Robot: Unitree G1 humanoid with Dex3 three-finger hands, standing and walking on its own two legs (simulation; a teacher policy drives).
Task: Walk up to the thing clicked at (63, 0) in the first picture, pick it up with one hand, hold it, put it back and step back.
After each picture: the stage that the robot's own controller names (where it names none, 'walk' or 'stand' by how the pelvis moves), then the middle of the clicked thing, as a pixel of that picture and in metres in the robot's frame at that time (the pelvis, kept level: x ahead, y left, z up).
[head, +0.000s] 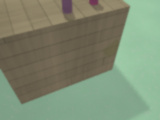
stand; (66, 2) +0.97 +0.10 -0.01
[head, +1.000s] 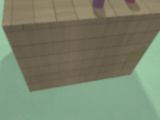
walk; out of the picture +0.87 -0.07 +0.02
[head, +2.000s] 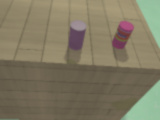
walk; (76, 35) +0.58 +0.04 +0.02
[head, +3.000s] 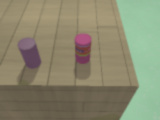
walk; (30, 53) +0.49 +0.23 +0.01
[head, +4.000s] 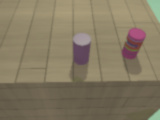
stand; (81, 49) +0.49 +0.02 +0.03
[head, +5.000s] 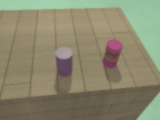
stand; (64, 62) +0.48 +0.08 +0.00
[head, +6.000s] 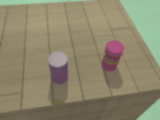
stand; (58, 68) +0.41 +0.11 +0.00
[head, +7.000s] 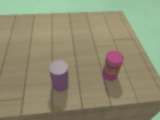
stand; (59, 76) +0.40 +0.10 +0.00
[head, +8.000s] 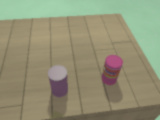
stand; (58, 81) +0.38 +0.10 -0.01
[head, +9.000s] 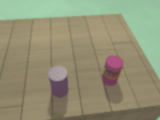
stand; (59, 82) +0.38 +0.10 -0.01
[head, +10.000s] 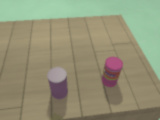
stand; (58, 83) +0.38 +0.10 -0.01
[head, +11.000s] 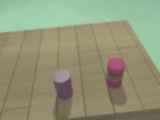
rise first; (63, 84) +0.39 +0.11 +0.00
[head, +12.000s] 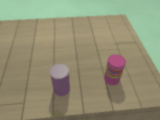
go down; (60, 80) +0.38 +0.11 +0.00
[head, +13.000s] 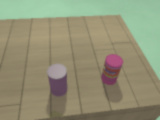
go down; (58, 80) +0.39 +0.10 +0.01
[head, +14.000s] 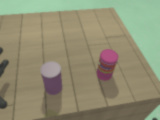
close in; (52, 78) +0.39 +0.11 +0.01
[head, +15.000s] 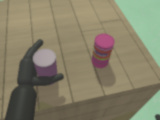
close; (46, 68) +0.39 +0.11 +0.05
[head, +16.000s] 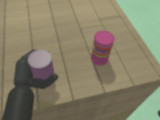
close; (43, 69) +0.38 +0.12 +0.05
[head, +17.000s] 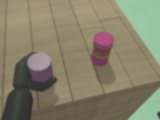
close; (42, 72) +0.38 +0.12 +0.05
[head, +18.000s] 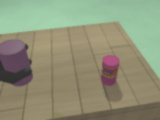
lift; (16, 63) +0.32 +0.19 +0.20
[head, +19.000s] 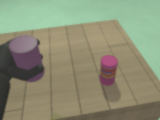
hold; (28, 59) +0.33 +0.15 +0.20
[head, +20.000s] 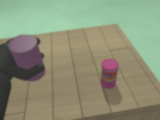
hold; (29, 59) +0.32 +0.15 +0.22
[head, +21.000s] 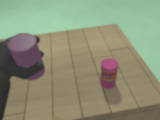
hold; (28, 58) +0.32 +0.15 +0.22
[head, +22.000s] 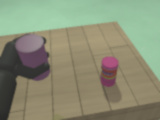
crouch; (34, 58) +0.33 +0.14 +0.21
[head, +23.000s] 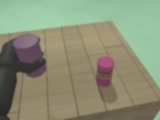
crouch; (31, 56) +0.37 +0.15 +0.18
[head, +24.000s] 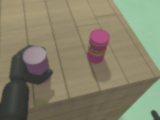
lower; (38, 66) +0.40 +0.13 +0.04
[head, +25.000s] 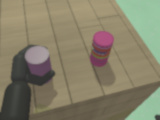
lower; (40, 66) +0.39 +0.12 +0.06
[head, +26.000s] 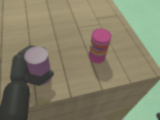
lower; (39, 66) +0.40 +0.13 +0.06
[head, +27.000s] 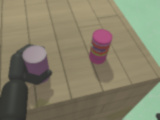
lower; (37, 65) +0.40 +0.13 +0.05
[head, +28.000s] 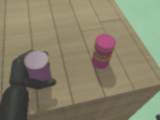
open; (39, 70) +0.38 +0.13 +0.05
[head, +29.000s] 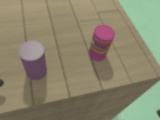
withdraw; (34, 61) +0.40 +0.13 +0.06
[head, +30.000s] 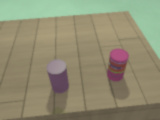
sink last; (58, 77) +0.39 +0.12 +0.04
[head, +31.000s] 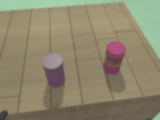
stand; (54, 71) +0.40 +0.12 +0.04
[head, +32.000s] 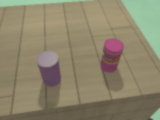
stand; (49, 69) +0.39 +0.13 +0.05
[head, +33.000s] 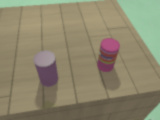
stand; (47, 69) +0.39 +0.13 +0.06
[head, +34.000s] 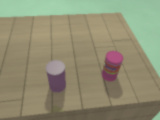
stand; (56, 77) +0.40 +0.12 +0.01
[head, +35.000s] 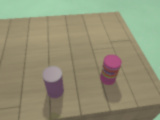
stand; (53, 82) +0.37 +0.12 -0.01
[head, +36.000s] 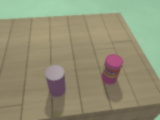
stand; (56, 81) +0.38 +0.11 -0.01
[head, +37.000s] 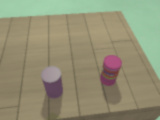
walk; (53, 83) +0.37 +0.12 -0.01
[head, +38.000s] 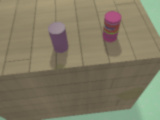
walk; (59, 38) +0.54 +0.12 +0.00
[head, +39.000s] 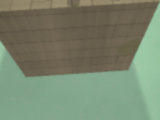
walk; out of the picture +0.90 +0.05 +0.02
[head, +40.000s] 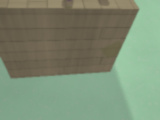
stand; out of the picture +0.98 +0.09 +0.01
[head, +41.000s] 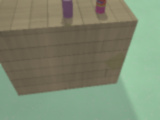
stand; (67, 7) +0.94 +0.11 -0.01
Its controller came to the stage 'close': yes
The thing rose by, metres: 0.22
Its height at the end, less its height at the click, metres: +0.00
